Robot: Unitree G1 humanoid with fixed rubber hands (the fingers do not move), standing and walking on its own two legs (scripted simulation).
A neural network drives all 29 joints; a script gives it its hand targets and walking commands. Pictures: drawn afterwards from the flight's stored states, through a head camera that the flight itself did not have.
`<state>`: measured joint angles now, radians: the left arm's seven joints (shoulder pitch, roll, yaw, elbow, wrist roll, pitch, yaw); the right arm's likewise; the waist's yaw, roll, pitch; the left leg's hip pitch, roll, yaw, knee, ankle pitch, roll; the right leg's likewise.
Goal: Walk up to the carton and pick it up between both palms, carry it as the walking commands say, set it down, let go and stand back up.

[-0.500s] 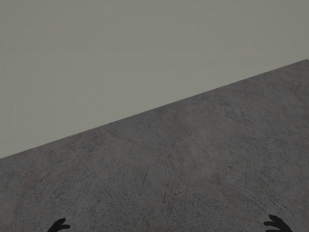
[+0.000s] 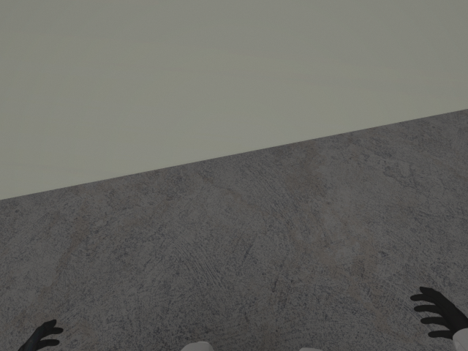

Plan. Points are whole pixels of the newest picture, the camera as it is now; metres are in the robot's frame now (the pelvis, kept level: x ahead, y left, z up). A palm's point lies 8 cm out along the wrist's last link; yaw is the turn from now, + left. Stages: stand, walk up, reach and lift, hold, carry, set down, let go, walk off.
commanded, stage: walk up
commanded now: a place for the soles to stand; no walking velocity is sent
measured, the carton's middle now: out of the picture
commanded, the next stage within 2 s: none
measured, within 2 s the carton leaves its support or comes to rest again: neither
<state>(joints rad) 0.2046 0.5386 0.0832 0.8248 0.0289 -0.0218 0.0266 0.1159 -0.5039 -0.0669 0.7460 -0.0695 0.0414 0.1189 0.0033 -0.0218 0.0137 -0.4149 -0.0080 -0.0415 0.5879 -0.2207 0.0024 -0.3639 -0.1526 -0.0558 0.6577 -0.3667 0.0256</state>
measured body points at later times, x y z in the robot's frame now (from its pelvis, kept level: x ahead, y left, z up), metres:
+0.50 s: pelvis -0.03 +0.08 +0.02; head -0.01 +0.06 +0.46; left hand +0.00 +0.47 -0.03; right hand +0.18 -0.21 -0.08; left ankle -0.03 +0.27 -0.66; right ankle +0.04 -0.03 -0.72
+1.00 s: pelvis -0.07 +0.20 +0.01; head -0.05 +0.18 +0.46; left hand -0.18 +0.56 -0.05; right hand +0.24 +0.00 -0.08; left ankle -0.10 +0.31 -0.68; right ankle +0.04 +0.15 -0.72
